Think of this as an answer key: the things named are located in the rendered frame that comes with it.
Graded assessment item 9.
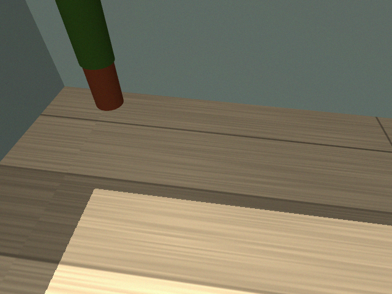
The potted plant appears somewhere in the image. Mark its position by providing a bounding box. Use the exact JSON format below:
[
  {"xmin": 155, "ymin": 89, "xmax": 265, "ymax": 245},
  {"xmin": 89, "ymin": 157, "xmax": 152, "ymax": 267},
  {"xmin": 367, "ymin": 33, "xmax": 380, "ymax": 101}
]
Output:
[{"xmin": 55, "ymin": 0, "xmax": 124, "ymax": 111}]

